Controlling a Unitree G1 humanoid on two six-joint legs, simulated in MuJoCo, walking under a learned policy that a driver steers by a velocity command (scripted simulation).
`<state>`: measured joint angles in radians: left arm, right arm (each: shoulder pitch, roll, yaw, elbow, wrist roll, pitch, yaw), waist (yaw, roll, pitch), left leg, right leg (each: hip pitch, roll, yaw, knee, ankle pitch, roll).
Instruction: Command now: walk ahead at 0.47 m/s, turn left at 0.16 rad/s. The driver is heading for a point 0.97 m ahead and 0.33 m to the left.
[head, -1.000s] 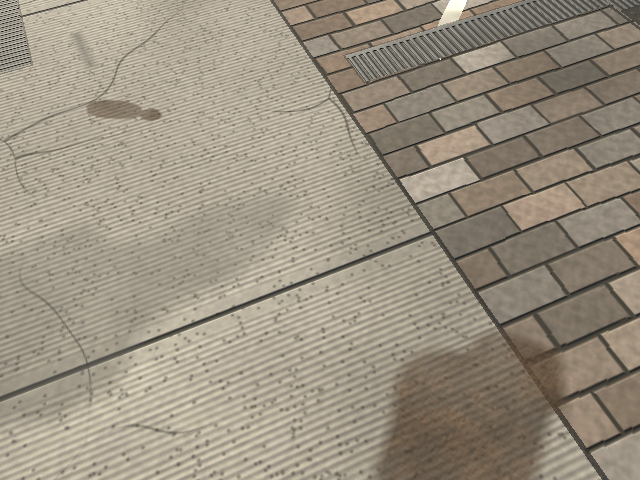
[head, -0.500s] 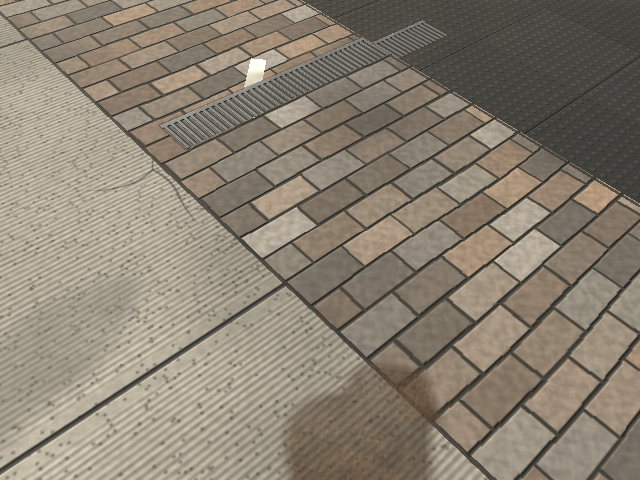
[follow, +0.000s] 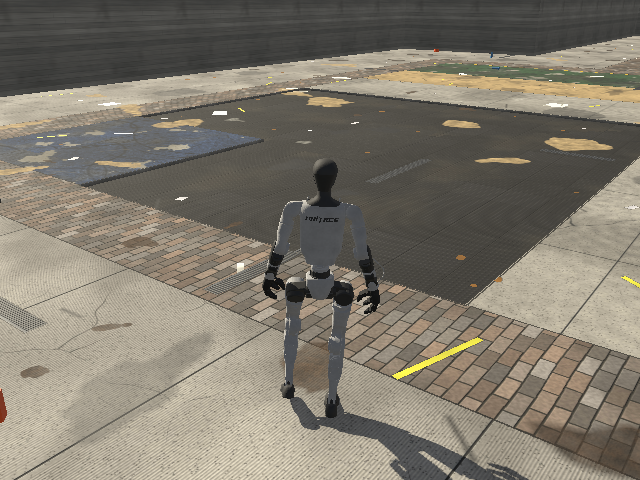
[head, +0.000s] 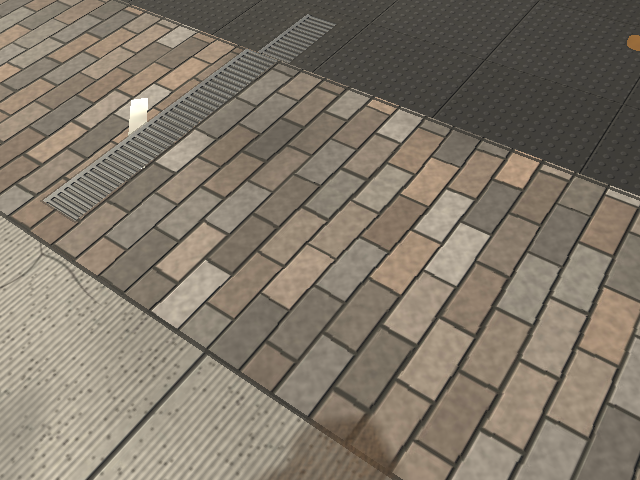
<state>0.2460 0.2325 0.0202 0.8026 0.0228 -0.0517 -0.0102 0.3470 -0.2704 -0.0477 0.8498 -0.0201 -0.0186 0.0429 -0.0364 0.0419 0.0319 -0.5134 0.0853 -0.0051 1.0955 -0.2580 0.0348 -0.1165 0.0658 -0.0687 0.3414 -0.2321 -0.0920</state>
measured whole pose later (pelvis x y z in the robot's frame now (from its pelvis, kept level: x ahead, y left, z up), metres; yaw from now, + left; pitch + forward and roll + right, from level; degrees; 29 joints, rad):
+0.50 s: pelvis +0.27 +0.04 -0.01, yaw +16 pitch +0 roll +1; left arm 0.21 0.25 0.01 0.80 0.04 -0.07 0.00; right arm 0.29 -0.29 -0.07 0.87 -0.01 -0.02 0.01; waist 0.00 -0.01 0.05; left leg -0.24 -0.16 0.02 0.43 -0.19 0.16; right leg -0.50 -0.06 0.03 1.20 -0.32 0.00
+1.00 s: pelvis +0.56 +0.07 -0.01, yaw +33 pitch +1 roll -1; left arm 0.23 0.26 0.02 0.76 0.03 -0.07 0.01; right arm 0.29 -0.32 -0.07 0.79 -0.03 -0.01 0.03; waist -0.02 0.05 0.03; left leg -0.47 -0.02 -0.04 1.15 -0.33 0.06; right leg -0.25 0.01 -0.08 0.43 -0.19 -0.03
